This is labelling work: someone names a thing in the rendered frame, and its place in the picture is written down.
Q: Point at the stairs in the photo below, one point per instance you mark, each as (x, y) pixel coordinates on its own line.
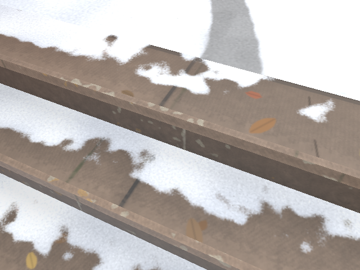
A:
(41, 229)

